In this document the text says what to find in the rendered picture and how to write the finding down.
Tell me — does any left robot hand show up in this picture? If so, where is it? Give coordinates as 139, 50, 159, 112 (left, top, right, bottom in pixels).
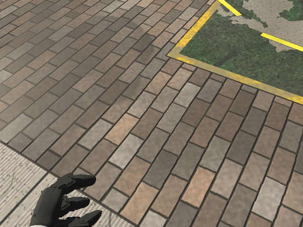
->
29, 172, 102, 227

